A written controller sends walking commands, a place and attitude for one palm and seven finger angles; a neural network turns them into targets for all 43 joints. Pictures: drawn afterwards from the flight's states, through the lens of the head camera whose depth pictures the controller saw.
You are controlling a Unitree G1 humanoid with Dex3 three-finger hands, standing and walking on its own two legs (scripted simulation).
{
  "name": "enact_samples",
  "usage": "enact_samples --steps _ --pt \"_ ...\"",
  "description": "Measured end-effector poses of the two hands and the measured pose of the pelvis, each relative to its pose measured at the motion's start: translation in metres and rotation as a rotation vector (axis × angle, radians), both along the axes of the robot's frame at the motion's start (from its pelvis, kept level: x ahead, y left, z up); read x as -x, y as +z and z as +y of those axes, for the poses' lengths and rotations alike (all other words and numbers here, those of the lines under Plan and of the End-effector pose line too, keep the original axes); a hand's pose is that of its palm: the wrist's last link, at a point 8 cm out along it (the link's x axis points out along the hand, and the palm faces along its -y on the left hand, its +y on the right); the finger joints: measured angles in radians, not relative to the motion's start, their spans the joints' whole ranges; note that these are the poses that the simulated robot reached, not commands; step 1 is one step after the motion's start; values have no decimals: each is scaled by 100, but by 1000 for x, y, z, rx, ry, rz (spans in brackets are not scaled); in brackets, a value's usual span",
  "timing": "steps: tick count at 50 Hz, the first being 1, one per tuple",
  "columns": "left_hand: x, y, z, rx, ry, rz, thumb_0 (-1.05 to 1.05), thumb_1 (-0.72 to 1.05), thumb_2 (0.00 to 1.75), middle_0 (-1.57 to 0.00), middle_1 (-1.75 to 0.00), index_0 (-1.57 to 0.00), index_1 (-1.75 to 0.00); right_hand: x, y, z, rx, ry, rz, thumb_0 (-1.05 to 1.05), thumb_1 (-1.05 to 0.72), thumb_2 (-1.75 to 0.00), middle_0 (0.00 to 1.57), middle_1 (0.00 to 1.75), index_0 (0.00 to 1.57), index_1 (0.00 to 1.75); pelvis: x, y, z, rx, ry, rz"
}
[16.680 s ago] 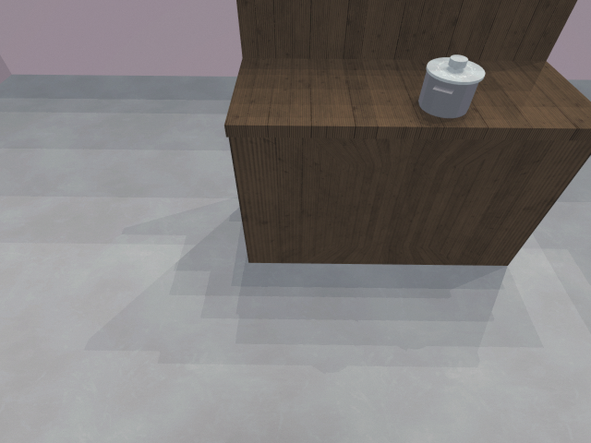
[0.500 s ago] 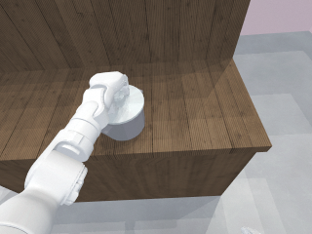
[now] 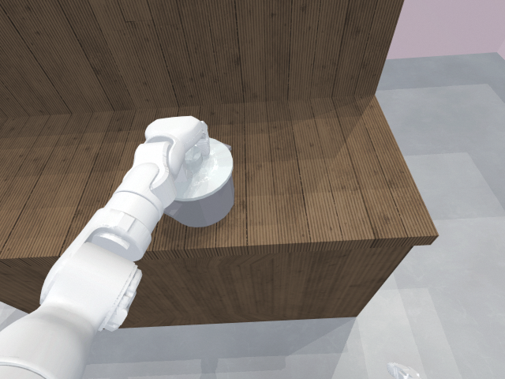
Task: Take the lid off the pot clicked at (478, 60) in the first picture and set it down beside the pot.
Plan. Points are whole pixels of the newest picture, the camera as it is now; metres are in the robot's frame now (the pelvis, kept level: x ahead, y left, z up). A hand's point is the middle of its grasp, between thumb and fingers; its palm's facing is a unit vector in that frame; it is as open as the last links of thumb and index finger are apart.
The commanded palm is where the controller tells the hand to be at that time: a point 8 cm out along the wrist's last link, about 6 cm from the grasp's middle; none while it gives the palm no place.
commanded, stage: close the fingers and squeeze the knob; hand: left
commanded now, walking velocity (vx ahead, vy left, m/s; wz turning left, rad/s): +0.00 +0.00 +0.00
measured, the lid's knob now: (189, 157) +0.49 +0.12 +0.06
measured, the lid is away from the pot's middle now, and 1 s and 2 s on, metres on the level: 0.00 0.00 0.01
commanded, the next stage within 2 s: lift the lid straight up in 0.42 s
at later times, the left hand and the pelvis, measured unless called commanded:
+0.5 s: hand (180, 164) +0.45 +0.12 +0.08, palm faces -0.33 -0.06 -0.94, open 8.0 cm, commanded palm +0.45 +0.13 +0.14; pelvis +0.00 +0.00 +0.00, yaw +0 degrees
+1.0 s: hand (178, 150) +0.46 +0.12 +0.11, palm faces -0.29 -0.04 -0.95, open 8.0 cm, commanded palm +0.45 +0.12 +0.18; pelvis +0.00 +0.00 +0.00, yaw +1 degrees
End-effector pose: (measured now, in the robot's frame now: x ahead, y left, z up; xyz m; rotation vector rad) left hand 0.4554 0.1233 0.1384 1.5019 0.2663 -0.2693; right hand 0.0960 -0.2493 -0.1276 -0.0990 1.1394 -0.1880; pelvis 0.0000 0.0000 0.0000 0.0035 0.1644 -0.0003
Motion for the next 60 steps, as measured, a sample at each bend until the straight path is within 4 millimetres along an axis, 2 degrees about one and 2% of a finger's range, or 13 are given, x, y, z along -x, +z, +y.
enact_samples --steps 17,33,60 --pt "1 0 3 8 2 -5 0 21 85 -71 -99 -61 -92 7 0 0 4 -10 12 1 -90 -90 20 30 19 30 -1 0 2 2 -3 -2" --pt "5 1 3 6 1 -4 -2 21 84 -72 -99 -60 -92 -3 1 1 -1 2 -10 1 -90 -90 20 30 19 30 -1 1 2 2 2 -11" --pt "5 46 -3 -13 11 -59 -3 21 84 -73 -99 -61 -91 -22 4 5 -18 46 -71 1 -90 -90 20 30 19 30 1 3 -1 -2 14 -43"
